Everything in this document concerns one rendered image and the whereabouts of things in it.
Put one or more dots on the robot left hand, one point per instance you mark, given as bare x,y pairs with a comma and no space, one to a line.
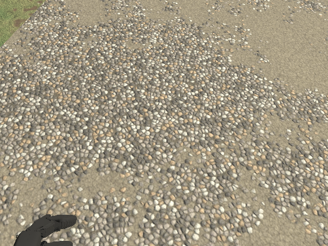
42,228

